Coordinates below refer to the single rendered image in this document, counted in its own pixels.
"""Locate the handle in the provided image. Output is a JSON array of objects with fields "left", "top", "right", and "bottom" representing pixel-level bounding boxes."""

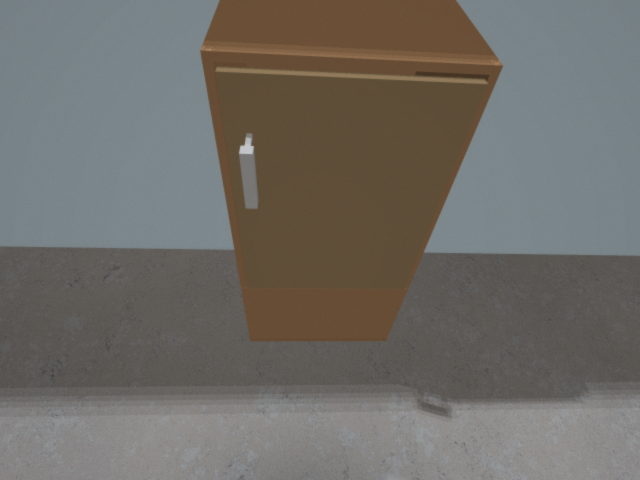
[{"left": 239, "top": 133, "right": 258, "bottom": 209}]

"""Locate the cupboard door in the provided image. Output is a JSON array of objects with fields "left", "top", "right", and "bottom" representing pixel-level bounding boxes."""
[{"left": 215, "top": 66, "right": 488, "bottom": 289}]

